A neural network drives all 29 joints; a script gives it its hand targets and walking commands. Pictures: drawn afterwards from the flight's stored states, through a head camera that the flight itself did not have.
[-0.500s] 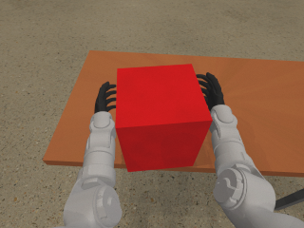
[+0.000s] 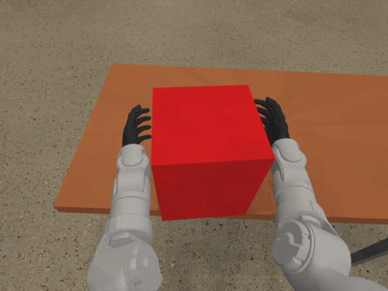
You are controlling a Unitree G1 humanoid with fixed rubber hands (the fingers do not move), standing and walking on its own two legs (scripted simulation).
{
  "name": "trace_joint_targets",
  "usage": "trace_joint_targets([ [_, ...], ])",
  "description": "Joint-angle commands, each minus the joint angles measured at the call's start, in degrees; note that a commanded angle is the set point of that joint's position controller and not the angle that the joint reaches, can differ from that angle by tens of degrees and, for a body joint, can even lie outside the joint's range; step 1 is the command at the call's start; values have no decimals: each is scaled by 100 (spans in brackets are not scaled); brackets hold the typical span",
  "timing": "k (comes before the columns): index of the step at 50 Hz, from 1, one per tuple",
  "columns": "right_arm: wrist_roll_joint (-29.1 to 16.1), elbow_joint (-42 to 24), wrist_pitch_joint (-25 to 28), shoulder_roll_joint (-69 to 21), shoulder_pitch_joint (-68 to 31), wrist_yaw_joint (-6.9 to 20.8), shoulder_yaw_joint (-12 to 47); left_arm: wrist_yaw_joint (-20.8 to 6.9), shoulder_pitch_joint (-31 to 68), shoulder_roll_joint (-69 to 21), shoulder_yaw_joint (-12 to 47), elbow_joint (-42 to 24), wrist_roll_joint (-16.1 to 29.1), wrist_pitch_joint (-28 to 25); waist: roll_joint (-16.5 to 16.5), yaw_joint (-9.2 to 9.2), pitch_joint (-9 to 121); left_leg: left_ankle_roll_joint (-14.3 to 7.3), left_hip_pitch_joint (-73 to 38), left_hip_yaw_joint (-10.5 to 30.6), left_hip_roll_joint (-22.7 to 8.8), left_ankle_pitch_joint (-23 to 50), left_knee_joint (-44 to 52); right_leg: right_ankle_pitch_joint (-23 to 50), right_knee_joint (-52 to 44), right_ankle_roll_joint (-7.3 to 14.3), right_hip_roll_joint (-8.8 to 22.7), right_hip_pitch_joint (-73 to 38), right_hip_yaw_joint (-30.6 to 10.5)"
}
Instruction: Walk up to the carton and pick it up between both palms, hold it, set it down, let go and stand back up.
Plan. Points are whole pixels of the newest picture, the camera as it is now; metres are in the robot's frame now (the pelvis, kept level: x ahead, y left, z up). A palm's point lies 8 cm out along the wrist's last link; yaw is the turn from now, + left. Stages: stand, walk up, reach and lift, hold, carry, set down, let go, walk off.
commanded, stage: set down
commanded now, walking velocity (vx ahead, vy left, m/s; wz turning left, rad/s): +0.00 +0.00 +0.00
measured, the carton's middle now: (202, 156) +0.41 +0.00 +0.02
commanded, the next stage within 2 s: none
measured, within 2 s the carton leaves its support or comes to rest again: neither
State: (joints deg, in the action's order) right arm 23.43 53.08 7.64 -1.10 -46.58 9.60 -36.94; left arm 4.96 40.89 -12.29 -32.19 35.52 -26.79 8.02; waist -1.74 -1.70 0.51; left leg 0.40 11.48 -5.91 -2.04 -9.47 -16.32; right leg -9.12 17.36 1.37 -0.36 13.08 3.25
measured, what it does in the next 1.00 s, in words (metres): stands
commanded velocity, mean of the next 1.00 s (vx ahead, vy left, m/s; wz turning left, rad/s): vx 0.00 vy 0.00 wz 0.00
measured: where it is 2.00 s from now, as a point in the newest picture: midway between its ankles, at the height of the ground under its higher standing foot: outside the picture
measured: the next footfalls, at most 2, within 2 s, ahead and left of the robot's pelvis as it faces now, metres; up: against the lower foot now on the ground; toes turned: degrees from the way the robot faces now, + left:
none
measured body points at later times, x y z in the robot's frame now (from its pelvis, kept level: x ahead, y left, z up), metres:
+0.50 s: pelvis +0.00 +0.00 +0.00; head +0.04 +0.01 +0.45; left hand +0.41 +0.16 +0.08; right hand +0.44 -0.15 +0.10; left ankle -0.02 +0.12 -0.75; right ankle -0.01 -0.10 -0.75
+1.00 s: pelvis -0.01 -0.01 -0.01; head +0.05 -0.01 +0.43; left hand +0.43 +0.18 +0.08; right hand +0.48 -0.17 +0.10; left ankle -0.02 +0.12 -0.75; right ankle -0.01 -0.10 -0.75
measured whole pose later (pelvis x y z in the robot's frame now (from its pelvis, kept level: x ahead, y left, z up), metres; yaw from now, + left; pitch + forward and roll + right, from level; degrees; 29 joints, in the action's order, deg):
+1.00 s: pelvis -0.01 -0.01 -0.01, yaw -1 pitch +18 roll -1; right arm -12.5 82.1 8.7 18.8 -62.1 0.7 -1.0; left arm 11.5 55.2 5.0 -8.3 69.5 1.7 -4.8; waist 0.0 -7.2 13.0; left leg 1.5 32.6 -4.5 -4.6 -11.5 -26.2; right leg -8.3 21.7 2.7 -2.6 31.7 3.6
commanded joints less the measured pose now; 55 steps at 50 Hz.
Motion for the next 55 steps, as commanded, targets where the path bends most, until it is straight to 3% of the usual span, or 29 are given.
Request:
trace_joint_targets([
  [1,189,191,-39,-1933,-2058,451,1293,-407,2100,-1795,1122,271,44,-97,-181,-170,1918,-183,-491,-59,60,1467,-68,1548,86,-326,66,-817,91],
  [7,229,157,-156,-1929,-1827,440,1080,-461,1974,-1749,1013,174,-70,-34,-9,-111,1786,-189,-575,-82,96,1201,40,1323,23,-371,97,-686,86],
  [12,265,122,-175,-1856,-1786,488,1200,-426,1866,-1797,1026,131,-71,-32,-122,-108,1973,-208,-900,-60,44,1715,-130,1460,24,-315,23,-484,119],
  [13,203,36,-165,-1772,-1883,472,1230,-421,1894,-1615,952,156,-30,-68,-158,-209,2008,-241,-703,-77,79,1673,-138,1537,58,-342,60,-600,72],
  [15,180,100,-221,-1325,-1711,404,1078,-368,1851,-1261,808,127,-32,-38,-199,-133,1843,-237,-574,-87,76,1362,-13,1330,54,-365,51,-640,40],
  [16,94,84,-239,-1076,-1666,364,1135,-302,1787,-976,705,111,-34,-56,-249,-247,1742,-251,-579,-93,83,1445,-18,1408,66,-382,37,-689,15],
  [17,141,-4,-212,-1035,-1727,294,1067,-256,1908,-932,704,26,-4,-106,-289,-168,1838,-243,-611,-102,106,1532,-58,1491,44,-408,18,-666,28],
  [20,85,-25,-160,-728,-1858,151,974,-128,2138,-594,675,84,49,-273,-200,-210,1932,-237,-523,-112,99,1474,-66,1527,64,-385,24,-644,-18],
  [21,-7,55,-132,-414,-1862,117,938,-23,2193,-459,812,84,114,-316,-89,-155,2146,-183,-630,-94,74,1567,-110,1472,70,-338,-17,-486,0],
  [22,-224,129,-145,-115,-1881,51,1086,105,2136,-212,859,178,199,-345,17,-303,2144,-145,-692,-85,50,1717,-180,1427,48,-268,-42,-381,-22],
  [24,-894,405,-206,839,-2065,-246,1457,451,2296,636,1240,289,654,-379,90,-259,2514,-82,-684,-39,19,1923,-360,1544,49,-184,-144,-247,-132],
  [27,-1638,944,-230,1166,-2579,-562,2015,753,2696,669,1917,623,1292,-396,357,-251,2832,56,-390,108,-58,1886,-577,1418,25,16,-262,179,-152],
  [31,-2202,1138,-192,1536,-3177,-729,2475,913,3235,1059,2261,1280,2008,-652,221,-297,3550,83,171,153,-99,1384,-730,1147,160,100,-225,454,-223],
  [33,-2430,1167,-184,1698,-3345,-804,2736,902,3287,1398,2186,1760,2186,-796,-23,-422,3787,33,525,141,-60,1296,-806,1194,275,56,-169,219,-325],
  [34,-2562,1290,-142,1861,-3303,-817,2782,903,3412,1467,2303,1720,2280,-923,114,-408,4073,102,529,157,-79,1436,-803,1333,365,77,-191,174,-297],
  [36,-2817,1455,-54,2041,-3486,-864,3135,824,3341,1719,2184,2297,2463,-1091,-250,-579,4179,81,906,121,-39,1700,-968,1979,538,4,-162,-193,-396],
  [38,-2989,1848,37,2237,-3523,-959,3188,721,3506,1887,2282,2610,2591,-1295,-245,-370,4225,162,1293,158,-17,1556,-910,2371,737,-96,-152,-517,-419],
  [39,-3089,1872,121,2345,-3549,-968,3284,718,3524,2014,2138,2573,2556,-1408,-226,-565,4442,186,1360,132,-10,1687,-938,2523,821,-114,-154,-629,-418],
  [40,-3212,1980,206,2461,-3590,-975,3328,718,3598,2011,2283,2487,2600,-1485,-129,-459,4658,259,1223,148,-27,1954,-999,2746,866,-114,-190,-571,-360],
  [42,-3437,2262,277,2591,-3554,-939,3549,677,3531,2068,2268,2731,2617,-1531,-149,-522,4386,309,1075,163,-53,2147,-1076,2738,834,-89,-228,-375,-340],
  [44,-3498,1975,360,2898,-3838,-953,3458,668,3694,2237,2286,2502,2738,-1540,-217,-428,4880,344,987,156,-42,2367,-1164,2984,838,-104,-290,-381,-303],
  [45,-3558,2159,309,2881,-3810,-952,3584,645,3674,2326,2270,2755,2754,-1519,-332,-446,4551,303,1122,191,-43,2155,-1138,2860,845,-114,-267,-418,-322],
  [46,-3645,2277,313,2967,-3843,-917,3550,629,3769,2280,2448,2694,2862,-1518,-165,-370,4471,349,1126,209,-51,2051,-1086,2726,834,-100,-277,-322,-310],
  [47,-3801,1904,388,3107,-4005,-875,3539,670,4023,2351,2506,2121,3008,-1543,20,-439,4962,419,939,202,-41,2320,-1163,2795,845,-87,-302,-195,-277],
  [48,-3913,2275,300,3028,-3960,-835,3766,647,3952,2315,2571,2478,3002,-1462,-112,-390,4494,366,1006,228,-34,2254,-1218,2739,835,-90,-292,-110,-288],
  [52,-4298,2203,233,3286,-4194,-678,3989,609,4197,2478,2817,1999,3372,-1417,-7,-335,4943,331,1085,229,-30,2273,-1184,2940,854,-135,-263,-115,-311],
  [53,-4395,2688,126,3151,-4013,-645,4213,514,3881,2386,2884,2767,3365,-1333,-218,-269,4126,240,1323,283,-23,1887,-1108,2790,839,-161,-215,-150,-350],
  [54,-4557,2162,161,3208,-4131,-635,4265,482,4068,2595,2790,2176,3466,-1373,-133,-444,4642,231,1494,228,24,1851,-1004,2971,871,-227,-143,-490,-410],
  [55,-4614,2211,122,3246,-4272,-606,4309,450,4164,2664,2889,2378,3528,-1358,-183,-377,4569,204,1737,238,39,1677,-955,3025,939,-269,-112,-580,-438],
])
